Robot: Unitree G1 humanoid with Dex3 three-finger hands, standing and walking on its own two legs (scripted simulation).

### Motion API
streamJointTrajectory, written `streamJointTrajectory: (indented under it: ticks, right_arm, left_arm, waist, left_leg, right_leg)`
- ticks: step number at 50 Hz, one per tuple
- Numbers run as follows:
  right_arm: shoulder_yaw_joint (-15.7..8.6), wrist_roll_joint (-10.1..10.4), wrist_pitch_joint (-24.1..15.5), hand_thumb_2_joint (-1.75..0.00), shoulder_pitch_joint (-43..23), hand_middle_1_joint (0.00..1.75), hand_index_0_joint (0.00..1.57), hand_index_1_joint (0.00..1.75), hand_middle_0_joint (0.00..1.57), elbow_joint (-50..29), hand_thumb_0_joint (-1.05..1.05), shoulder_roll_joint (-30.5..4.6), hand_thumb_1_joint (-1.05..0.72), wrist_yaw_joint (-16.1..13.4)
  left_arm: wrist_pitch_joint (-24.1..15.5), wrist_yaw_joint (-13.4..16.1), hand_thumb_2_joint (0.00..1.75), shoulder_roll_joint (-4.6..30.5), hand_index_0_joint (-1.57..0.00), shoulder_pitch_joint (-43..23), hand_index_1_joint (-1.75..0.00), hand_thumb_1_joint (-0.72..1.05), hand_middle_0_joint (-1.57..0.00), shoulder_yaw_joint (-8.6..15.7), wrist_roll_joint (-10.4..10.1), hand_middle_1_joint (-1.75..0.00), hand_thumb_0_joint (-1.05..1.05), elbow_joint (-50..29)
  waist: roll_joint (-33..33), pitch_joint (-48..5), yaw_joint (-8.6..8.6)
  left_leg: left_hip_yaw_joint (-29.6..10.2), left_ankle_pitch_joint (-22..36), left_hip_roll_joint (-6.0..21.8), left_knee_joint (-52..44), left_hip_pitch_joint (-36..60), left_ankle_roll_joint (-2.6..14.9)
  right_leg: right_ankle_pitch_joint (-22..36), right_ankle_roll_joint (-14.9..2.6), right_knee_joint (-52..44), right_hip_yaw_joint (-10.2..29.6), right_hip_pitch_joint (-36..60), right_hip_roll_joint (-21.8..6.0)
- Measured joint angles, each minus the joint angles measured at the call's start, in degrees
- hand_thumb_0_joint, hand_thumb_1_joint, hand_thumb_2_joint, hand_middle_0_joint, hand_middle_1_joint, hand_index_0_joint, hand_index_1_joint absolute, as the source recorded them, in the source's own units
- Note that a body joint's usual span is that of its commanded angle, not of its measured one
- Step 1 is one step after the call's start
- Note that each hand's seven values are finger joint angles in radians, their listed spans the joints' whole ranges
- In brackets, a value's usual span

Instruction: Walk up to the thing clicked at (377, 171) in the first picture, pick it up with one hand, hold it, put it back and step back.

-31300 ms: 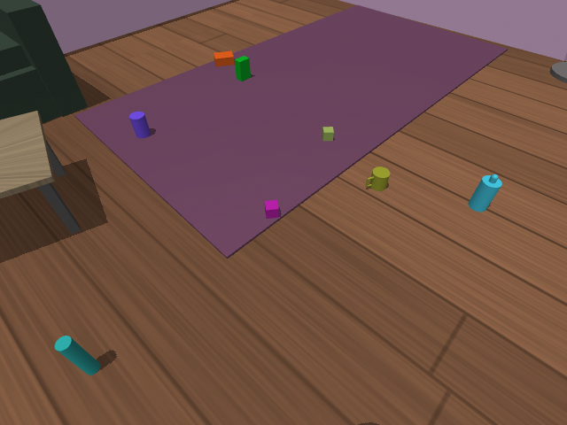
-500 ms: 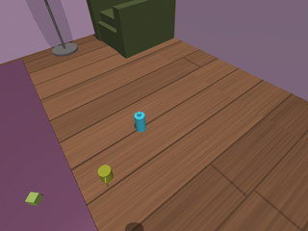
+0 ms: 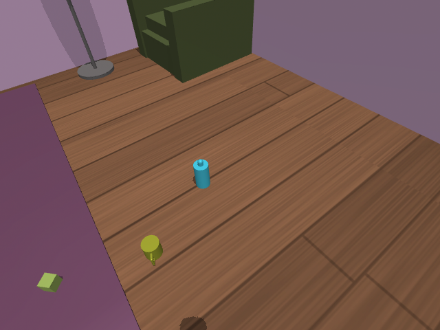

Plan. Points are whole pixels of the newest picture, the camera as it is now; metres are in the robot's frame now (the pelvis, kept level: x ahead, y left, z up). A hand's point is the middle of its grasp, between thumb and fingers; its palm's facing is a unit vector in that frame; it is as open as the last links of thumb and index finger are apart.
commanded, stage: walk up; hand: left
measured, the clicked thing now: (152, 251) +0.65 +0.34 -0.74
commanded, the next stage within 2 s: none
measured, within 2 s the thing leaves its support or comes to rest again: neither
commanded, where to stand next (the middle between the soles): +0.32 +0.05 m, yaw +9 degrees
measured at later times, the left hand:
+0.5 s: hand out of the picture +0.13 +0.36 -0.19, palm faces -0.01 -0.95 -0.32, open 7.4 cm
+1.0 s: hand (98, 260) +0.35 +0.30 -0.16, palm faces +0.02 -0.93 -0.36, open 7.4 cm
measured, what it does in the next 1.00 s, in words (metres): walks ahead: left foot, then right foot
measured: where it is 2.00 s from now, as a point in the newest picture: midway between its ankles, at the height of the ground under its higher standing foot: outside the picture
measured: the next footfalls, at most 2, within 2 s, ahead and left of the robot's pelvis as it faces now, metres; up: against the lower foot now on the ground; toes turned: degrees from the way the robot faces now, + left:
left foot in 0.36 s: +0.20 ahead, +0.19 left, +0.00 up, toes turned +5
right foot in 0.84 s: +0.31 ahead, -0.06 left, +0.00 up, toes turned +5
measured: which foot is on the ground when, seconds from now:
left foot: down 0.00-0.04, up 0.06-0.34, down 0.36-0.88, up 0.90-1.00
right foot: down 0.00-0.38, up 0.40-0.82, down 0.84-1.00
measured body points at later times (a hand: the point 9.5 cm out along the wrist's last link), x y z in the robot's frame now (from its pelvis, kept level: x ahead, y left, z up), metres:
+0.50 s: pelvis +0.11 +0.09 -0.02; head +0.11 +0.12 +0.43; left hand +0.13 +0.41 -0.16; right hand +0.16 -0.23 -0.12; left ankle +0.16 +0.19 -0.75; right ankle +0.07 -0.06 -0.69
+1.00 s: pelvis +0.24 +0.06 -0.02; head +0.29 +0.04 +0.42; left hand +0.35 +0.35 -0.13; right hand +0.32 -0.24 -0.16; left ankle +0.19 +0.20 -0.71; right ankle +0.31 -0.05 -0.75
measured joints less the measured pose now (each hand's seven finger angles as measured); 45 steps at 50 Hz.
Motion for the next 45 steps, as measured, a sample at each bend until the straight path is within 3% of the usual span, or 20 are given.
streamJointTrajectory:
  ticks: [3, 5, 8, 10, 16, 18, 19, 22, 25, 33, 37, 41, 43, 45]
  right_arm:
    - [-1.0, -0.9, 0.0, -0.90, 1.7, 0.30, 0.20, 0.30, 0.20, -1.9, 0.00, -0.6, -0.90, 0.9]
    - [-1.7, -1.4, 0.2, -0.90, 3.3, 0.30, 0.20, 0.30, 0.20, -2.8, 0.00, -1.6, -0.90, 1.4]
    - [-2.6, -1.7, -0.1, -0.90, 4.6, 0.30, 0.20, 0.30, 0.20, -4.0, 0.00, -3.0, -0.90, 1.8]
    - [-3.1, -1.8, -0.4, -0.90, 5.0, 0.30, 0.20, 0.30, 0.20, -4.8, 0.00, -3.9, -0.90, 1.9]
    - [-4.1, -1.8, -1.1, -0.90, 6.5, 0.30, 0.20, 0.30, 0.20, -7.6, 0.00, -3.6, -0.90, 2.7]
    - [-4.5, -1.9, -2.1, -0.90, 7.5, 0.30, 0.20, 0.30, 0.20, -8.7, 0.00, -3.3, -0.90, 2.7]
    - [-4.8, -2.0, -2.6, -0.90, 7.6, 0.30, 0.20, 0.30, 0.20, -9.2, 0.00, -3.0, -0.90, 2.4]
    - [-4.6, -1.8, -3.3, -0.90, 7.6, 0.30, 0.20, 0.30, 0.20, -10.8, 0.00, -1.7, -0.90, 2.0]
    - [-3.7, -1.1, -3.2, -0.90, 8.5, 0.30, 0.20, 0.30, 0.20, -11.7, 0.00, -0.3, -0.90, 2.1]
    - [-2.6, -0.3, -4.1, -0.89, 12.0, 0.31, 0.21, 0.31, 0.21, -14.0, 0.00, 0.3, -0.90, 2.0]
    - [-2.5, -0.1, -3.7, -0.90, 12.7, 0.31, 0.21, 0.31, 0.21, -14.8, 0.00, -0.8, -0.90, 1.6]
    - [-2.1, 0.5, -2.8, -0.90, 12.2, 0.31, 0.21, 0.31, 0.21, -15.4, 0.00, -1.4, -0.90, 0.8]
    - [-1.9, 1.1, -2.1, -0.90, 11.2, 0.31, 0.21, 0.30, 0.21, -15.1, 0.00, -2.1, -0.90, 0.3]
    - [-1.7, 1.7, -1.3, -0.90, 9.3, 0.30, 0.20, 0.30, 0.20, -14.6, 0.00, -2.1, -0.90, -0.6]
  left_arm:
    - [-0.4, -1.2, 0.90, -0.4, -0.21, 1.2, -0.30, 0.91, -0.20, 1.9, 0.8, -0.30, 0.01, -1.9]
    - [-0.9, -1.7, 0.90, -0.7, -0.21, 2.7, -0.30, 0.91, -0.20, 2.8, 1.2, -0.30, 0.01, -3.4]
    - [-1.4, -1.8, 0.90, -0.5, -0.21, 5.2, -0.30, 0.91, -0.20, 3.7, 1.2, -0.30, 0.01, -5.2]
    - [-1.3, -1.9, 0.90, -0.1, -0.21, 6.6, -0.30, 0.91, -0.20, 4.1, 1.1, -0.30, 0.01, -5.8]
    - [-0.3, -2.6, 0.90, 2.4, -0.21, 10.4, -0.30, 0.91, -0.20, 4.8, 1.2, -0.30, 0.01, -7.3]
    - [0.2, -2.7, 0.90, 3.4, -0.21, 11.2, -0.30, 0.91, -0.20, 4.8, 1.2, -0.30, 0.01, -7.8]
    - [0.4, -2.6, 0.90, 3.8, -0.21, 11.4, -0.30, 0.91, -0.20, 4.8, 1.1, -0.30, 0.01, -8.0]
    - [0.9, -2.1, 0.90, 3.7, -0.20, 11.3, -0.30, 0.91, -0.20, 4.3, 0.9, -0.30, 0.01, -7.9]
    - [0.7, -2.5, 0.90, 4.0, -0.20, 11.0, -0.30, 0.91, -0.20, 3.8, 0.6, -0.30, 0.01, -8.4]
    - [0.6, -3.5, 0.90, 4.8, -0.20, 11.3, -0.30, 0.91, -0.20, 4.4, 1.1, -0.30, 0.01, -9.9]
    - [0.8, -3.3, 0.90, 4.4, -0.20, 10.0, -0.30, 0.91, -0.20, 4.4, 1.5, -0.30, 0.01, -10.4]
    - [0.2, -2.3, 0.90, 3.7, -0.20, 7.4, -0.30, 0.91, -0.20, 4.3, 1.2, -0.30, 0.01, -11.1]
    - [-0.3, -1.6, 0.90, 2.4, -0.20, 5.7, -0.30, 0.91, -0.20, 4.2, 1.2, -0.30, 0.01, -11.0]
    - [-0.7, -1.3, 0.90, 0.9, -0.20, 3.7, -0.30, 0.91, -0.20, 3.5, 1.1, -0.30, 0.01, -11.6]
  waist:
    - [0.5, -0.5, 0.41]
    - [1.2, -1.2, 1.27]
    - [1.6, -0.8, 2.75]
    - [2.6, 0.2, 2.84]
    - [1.7, 1.6, 3.07]
    - [0.5, 1.6, 2.58]
    - [-0.9, 2.0, 2.48]
    - [-2.9, 2.6, 1.49]
    - [-3.4, 2.7, 0.71]
    - [-3.3, 2.2, 0.43]
    - [-1.9, 2.5, 0.15]
    - [-1.0, 3.5, -0.05]
    - [0.8, 4.1, 0.13]
    - [2.4, 5.0, 0.14]
  left_leg:
    - [-1.0, -10.3, 0.0, 8.5, -3.1, 2.95]
    - [-2.7, -13.5, -0.7, 17.6, -7.0, 4.02]
    - [-4.1, -12.6, -1.2, 24.4, -11.9, 4.38]
    - [-5.2, -11.6, -0.3, 25.4, -14.6, 4.09]
    - [-4.1, -6.0, 1.5, 16.4, -16.4, 3.58]
    - [-2.9, -0.7, 0.8, 12.1, -14.3, 3.74]
    - [-2.0, 2.3, -0.2, 12.5, -13.9, 3.72]
    - [-0.2, -1.1, -1.6, 15.3, -13.1, 4.54]
    - [-0.1, -1.4, -1.9, 11.9, -9.6, 5.32]
    - [0.6, -2.5, -2.8, 5.0, -1.6, 5.55]
    - [0.4, -5.0, -2.9, 5.7, 0.0, 4.84]
    - [-0.1, -9.6, -2.8, 10.6, -0.9, 3.69]
    - [-0.7, -12.8, -1.5, 15.4, -2.3, 3.16]
    - [-2.7, -15.2, -1.0, 23.0, -5.7, 3.79]
  right_leg:
    - [-2.9, -0.86, 1.8, -0.4, -0.2, 0.5]
    - [-4.6, -1.46, 1.6, -0.5, 0.4, 0.8]
    - [-1.6, -1.32, -0.4, -0.2, 2.0, 0.8]
    - [-2.0, -0.42, -1.0, -0.7, 3.5, 1.3]
    - [-7.6, 1.29, 2.8, -1.9, 5.4, 1.0]
    - [-12.2, 2.19, 8.7, -2.3, 4.2, 0.1]
    - [-14.9, 1.69, 14.0, -1.8, 2.5, -1.1]
    - [-18.9, 0.15, 34.1, 1.2, -6.0, 0.1]
    - [-16.1, -0.05, 42.5, 0.6, -12.5, 0.7]
    - [-6.4, 3.14, 32.7, -0.7, -19.6, -4.6]
    - [-3.9, 3.21, 24.2, -2.9, -19.1, -6.2]
    - [-0.3, 1.93, 17.4, -5.0, -16.0, -5.3]
    - [-1.5, 2.18, 15.4, -6.0, -14.0, -3.7]
    - [-2.7, 2.00, 16.4, -7.1, -13.9, -3.0]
